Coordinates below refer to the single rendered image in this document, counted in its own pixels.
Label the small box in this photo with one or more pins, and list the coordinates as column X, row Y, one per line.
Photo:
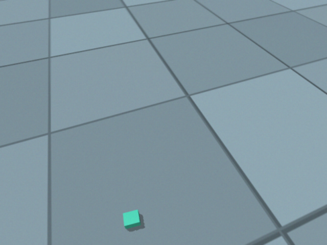
column 131, row 219

